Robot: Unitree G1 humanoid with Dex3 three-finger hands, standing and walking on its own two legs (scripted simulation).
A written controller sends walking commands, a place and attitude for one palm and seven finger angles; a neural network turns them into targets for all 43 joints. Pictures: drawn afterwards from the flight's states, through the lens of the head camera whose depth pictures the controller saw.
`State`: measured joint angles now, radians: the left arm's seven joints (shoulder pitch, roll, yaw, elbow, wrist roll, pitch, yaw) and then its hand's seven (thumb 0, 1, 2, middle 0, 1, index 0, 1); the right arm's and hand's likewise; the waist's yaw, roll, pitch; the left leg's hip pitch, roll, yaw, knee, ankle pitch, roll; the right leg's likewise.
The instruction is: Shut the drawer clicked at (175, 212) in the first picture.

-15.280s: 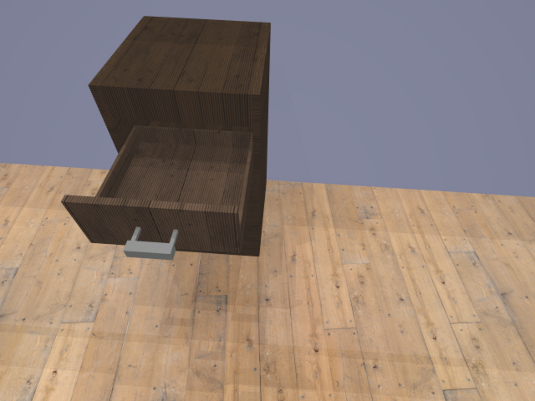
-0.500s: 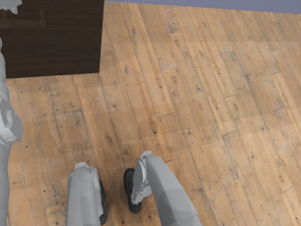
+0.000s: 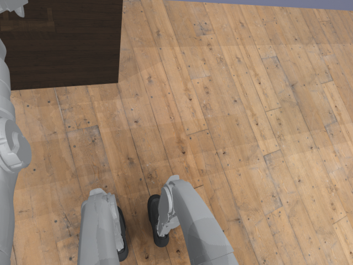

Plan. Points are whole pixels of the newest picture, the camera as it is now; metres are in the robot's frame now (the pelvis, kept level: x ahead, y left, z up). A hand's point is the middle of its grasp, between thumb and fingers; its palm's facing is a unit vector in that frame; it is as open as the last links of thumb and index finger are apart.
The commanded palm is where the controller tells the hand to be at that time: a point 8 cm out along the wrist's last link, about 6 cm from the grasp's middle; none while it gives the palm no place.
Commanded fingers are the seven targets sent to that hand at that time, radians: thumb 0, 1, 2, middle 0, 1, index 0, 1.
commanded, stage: pull the fist back off the drawer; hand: left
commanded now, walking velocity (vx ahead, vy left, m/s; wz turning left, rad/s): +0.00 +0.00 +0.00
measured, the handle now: out of the picture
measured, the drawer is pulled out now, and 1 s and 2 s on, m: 0.00 0.00 0.00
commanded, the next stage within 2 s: draw the hand back to the body in 0.20 s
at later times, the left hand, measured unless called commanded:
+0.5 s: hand out of the picture +0.55 +0.21 +0.09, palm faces +0.10 -0.99 -0.11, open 3.2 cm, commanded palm +0.51 +0.23 +0.11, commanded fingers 0.00 0.90 0.90 -1.40 -1.60 -1.40 -1.60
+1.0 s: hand out of the picture +0.38 +0.23 +0.21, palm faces +0.22 -0.94 -0.26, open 3.2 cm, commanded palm +0.35 +0.27 +0.25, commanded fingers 0.00 0.90 0.90 -1.40 -1.60 -1.40 -1.60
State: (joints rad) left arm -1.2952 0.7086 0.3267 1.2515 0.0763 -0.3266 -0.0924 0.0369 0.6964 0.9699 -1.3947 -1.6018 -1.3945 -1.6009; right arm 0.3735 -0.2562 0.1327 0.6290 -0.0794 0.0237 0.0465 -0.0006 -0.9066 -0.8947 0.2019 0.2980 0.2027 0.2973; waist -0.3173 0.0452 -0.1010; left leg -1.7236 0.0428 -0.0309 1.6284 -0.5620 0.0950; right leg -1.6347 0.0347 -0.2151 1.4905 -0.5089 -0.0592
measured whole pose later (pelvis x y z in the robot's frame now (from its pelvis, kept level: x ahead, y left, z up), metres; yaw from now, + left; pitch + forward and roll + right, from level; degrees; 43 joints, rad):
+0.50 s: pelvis +0.05 +0.00 +0.06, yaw +2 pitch +33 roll -5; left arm -0.70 0.45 0.37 0.69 -0.08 -0.32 -0.12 0.01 0.88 0.91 -1.39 -1.60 -1.39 -1.60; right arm 0.32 -0.24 0.05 0.55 0.00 0.11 0.08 0.00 -0.91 -0.90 0.20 0.30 0.20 0.30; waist -0.17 0.07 -0.13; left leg -1.39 0.04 0.03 1.40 -0.59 0.08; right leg -1.35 0.06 -0.13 1.31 -0.54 -0.06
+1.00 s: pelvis +0.09 +0.00 +0.18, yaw +6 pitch +10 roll -1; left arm 0.03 0.31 0.09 0.20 -0.08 -0.09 0.07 0.01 0.89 0.90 -1.39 -1.60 -1.39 -1.60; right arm 0.23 -0.24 0.03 0.47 0.06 0.10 -0.07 0.01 -0.91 -0.90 0.20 0.30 0.20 0.30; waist -0.02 0.04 -0.10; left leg -0.55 -0.02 0.06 0.81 -0.43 0.06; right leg -0.53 0.03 -0.07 0.77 -0.41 -0.04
